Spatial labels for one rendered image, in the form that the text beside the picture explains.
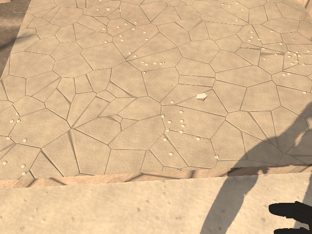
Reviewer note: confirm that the right robot hand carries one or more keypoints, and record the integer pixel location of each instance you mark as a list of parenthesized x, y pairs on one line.
[(298, 211)]

